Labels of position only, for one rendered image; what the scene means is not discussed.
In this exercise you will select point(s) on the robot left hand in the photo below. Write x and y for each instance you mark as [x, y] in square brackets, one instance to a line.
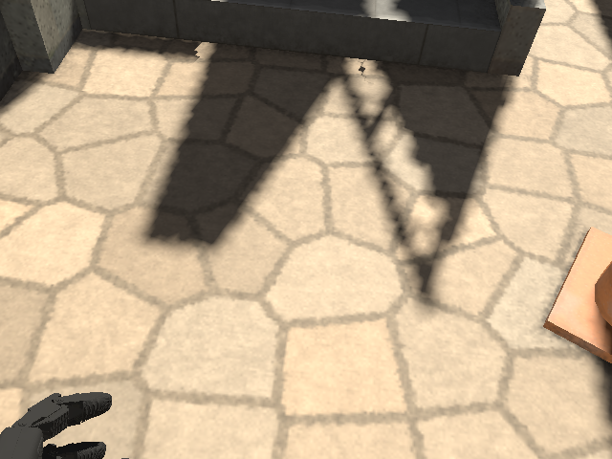
[44, 420]

